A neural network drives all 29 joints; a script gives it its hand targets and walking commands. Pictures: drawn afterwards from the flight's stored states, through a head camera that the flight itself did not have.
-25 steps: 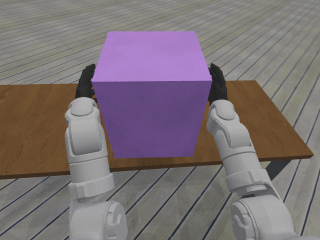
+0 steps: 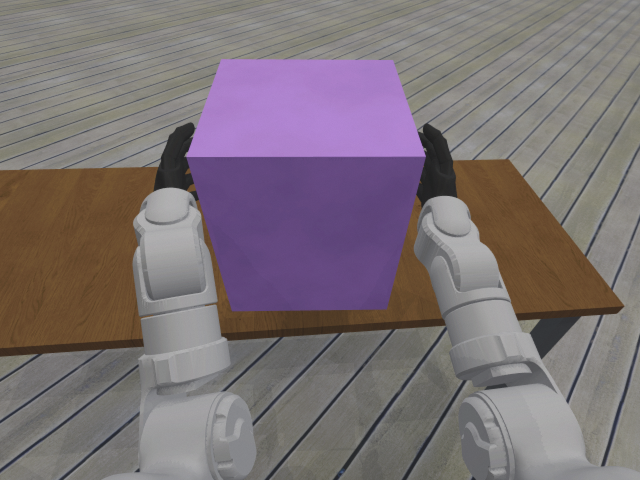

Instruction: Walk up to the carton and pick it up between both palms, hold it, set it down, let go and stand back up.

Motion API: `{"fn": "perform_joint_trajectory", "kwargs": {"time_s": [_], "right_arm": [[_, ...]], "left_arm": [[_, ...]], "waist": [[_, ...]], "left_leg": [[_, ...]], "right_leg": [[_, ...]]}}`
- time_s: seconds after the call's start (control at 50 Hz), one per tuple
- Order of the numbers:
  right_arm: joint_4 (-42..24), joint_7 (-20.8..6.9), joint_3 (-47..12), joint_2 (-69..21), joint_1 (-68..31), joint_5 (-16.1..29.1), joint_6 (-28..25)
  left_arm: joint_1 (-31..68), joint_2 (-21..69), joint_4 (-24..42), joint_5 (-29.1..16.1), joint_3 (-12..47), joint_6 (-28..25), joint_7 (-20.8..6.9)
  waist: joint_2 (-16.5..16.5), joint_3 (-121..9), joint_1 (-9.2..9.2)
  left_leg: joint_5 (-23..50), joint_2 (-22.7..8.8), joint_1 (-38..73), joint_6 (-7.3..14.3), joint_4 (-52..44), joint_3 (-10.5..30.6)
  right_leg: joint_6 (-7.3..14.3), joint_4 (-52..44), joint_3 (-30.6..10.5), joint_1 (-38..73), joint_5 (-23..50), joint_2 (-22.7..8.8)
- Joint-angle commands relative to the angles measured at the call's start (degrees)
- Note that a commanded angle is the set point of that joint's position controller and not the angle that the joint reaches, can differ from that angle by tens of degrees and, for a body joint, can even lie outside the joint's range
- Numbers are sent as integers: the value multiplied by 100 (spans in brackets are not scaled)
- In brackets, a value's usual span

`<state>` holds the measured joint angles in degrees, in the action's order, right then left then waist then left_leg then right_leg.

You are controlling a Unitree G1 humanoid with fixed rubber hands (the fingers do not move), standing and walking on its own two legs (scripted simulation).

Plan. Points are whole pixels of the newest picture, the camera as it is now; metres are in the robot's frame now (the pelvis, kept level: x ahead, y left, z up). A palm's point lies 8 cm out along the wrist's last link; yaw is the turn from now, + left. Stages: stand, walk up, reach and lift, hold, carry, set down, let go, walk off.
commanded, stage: hold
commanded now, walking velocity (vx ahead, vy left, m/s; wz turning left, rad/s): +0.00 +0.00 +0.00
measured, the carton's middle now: (308, 191) +0.41 +0.00 +0.16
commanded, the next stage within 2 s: set down in 1.10 s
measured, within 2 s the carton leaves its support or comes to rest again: neither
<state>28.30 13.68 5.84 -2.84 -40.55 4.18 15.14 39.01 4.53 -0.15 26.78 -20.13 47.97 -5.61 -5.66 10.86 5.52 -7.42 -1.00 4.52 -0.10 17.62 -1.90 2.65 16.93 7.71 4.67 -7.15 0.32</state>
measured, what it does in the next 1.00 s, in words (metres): stands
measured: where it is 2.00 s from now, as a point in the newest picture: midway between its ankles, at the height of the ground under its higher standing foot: outside the picture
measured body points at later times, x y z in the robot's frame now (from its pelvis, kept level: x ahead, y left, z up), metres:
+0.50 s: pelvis +0.00 +0.00 +0.00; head -0.02 +0.03 +0.45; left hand +0.38 +0.16 +0.20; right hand +0.38 -0.14 +0.20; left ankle +0.05 +0.12 -0.75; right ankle +0.05 -0.08 -0.75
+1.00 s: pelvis +0.01 +0.01 +0.00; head -0.03 +0.04 +0.45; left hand +0.38 +0.17 +0.21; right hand +0.39 -0.13 +0.20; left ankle +0.05 +0.12 -0.75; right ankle +0.05 -0.08 -0.75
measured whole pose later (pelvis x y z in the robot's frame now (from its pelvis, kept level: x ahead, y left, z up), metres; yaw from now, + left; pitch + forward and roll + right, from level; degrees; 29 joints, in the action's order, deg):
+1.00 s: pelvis +0.01 +0.01 +0.00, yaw +1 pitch -15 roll +0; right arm 27.1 13.5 5.3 -2.5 -39.8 5.2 15.8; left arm 37.2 3.9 1.2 25.4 -18.4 48.7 -4.8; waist -4.9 9.6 5.2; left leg -8.7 -0.6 4.4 0.2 18.9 -1.2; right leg 2.0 16.3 8.4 5.7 -7.7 0.0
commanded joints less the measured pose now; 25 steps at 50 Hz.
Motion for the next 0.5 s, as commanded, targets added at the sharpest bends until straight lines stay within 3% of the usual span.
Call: {"fn": "perform_joint_trajectory", "kwargs": {"time_s": [0.0, 0.06, 0.08, 0.2, 0.26, 0.3, 0.36, 0.4, 0.42, 0.46, 0.48], "right_arm": [[-1393, -841, -1889, -2245, -4007, 349, -389], [-1646, -833, -2059, -2327, -4026, 430, -463], [-1803, -807, -2140, -2392, -4046, 491, -499], [-1339, -876, -1849, -2247, -3968, 288, -421], [-1660, -891, -2002, -2357, -4140, 346, -528], [-1591, -836, -1995, -2328, -4042, 384, -505], [-1569, -857, -2028, -2327, -4067, 385, -497], [-1781, -824, -2217, -2316, -4077, 443, -512], [-1602, -781, -2163, -2254, -3896, 446, -444], [-1654, -763, -2207, -2296, -3975, 483, -422], [-1529, -772, -2091, -2235, -3970, 465, -386]], "left_arm": [[3250, 1809, 222, -817, 1908, -323, -875], [3317, 1873, 587, -892, 2072, -406, -853], [3541, 1944, 910, -1060, 2330, -479, -823], [3505, 1926, 420, -868, 2097, -426, -817], [3627, 1932, 680, -957, 2191, -468, -792], [3544, 1972, 668, -979, 2305, -471, -768], [3605, 1959, 742, -1020, 2300, -493, -753], [3288, 1912, 714, -970, 2278, -428, -747], [3246, 1891, 673, -924, 2305, -401, -760], [3236, 1844, 590, -892, 2164, -362, -803], [3230, 1844, 427, -832, 2108, -321, -830]], "waist": [[507, -2298, 12], [529, -2671, -26], [591, -3094, 103], [550, -2363, 73], [618, -2841, 3], [709, -2812, 145], [671, -2891, 74], [553, -2990, -2], [575, -2755, 109], [433, -2585, 15], [560, -2355, 33]], "left_leg": [[290, 258, -304, 238, -399, -351], [711, 251, -158, 177, -297, -357], [983, 271, 50, 118, -155, -323], [136, 206, -368, 227, -478, -342], [507, 251, -227, 191, -345, -352], [702, 259, -30, 140, -262, -316], [686, 239, -84, 147, -272, -303], [1049, 270, 48, 166, -151, -297], [1020, 265, 94, 126, -178, -290], [683, 276, -147, 205, -261, -289], [443, 270, -307, 208, -375, -303]], "right_leg": [[-437, -207, -47, 954, 296, 31], [-427, -131, -22, 1033, 601, 88], [-444, -79, 0, 1100, 864, 92], [-380, -185, 14, 905, -85, 81], [-415, -95, -7, 1075, 284, 63], [-407, -123, -6, 933, 498, 66], [-402, -91, 8, 940, 419, 89], [-421, -85, -21, 1087, 864, 80], [-425, -107, -19, 1025, 872, 87], [-459, -158, -54, 1034, 710, 26], [-425, -185, -55, 970, 380, 23]]}}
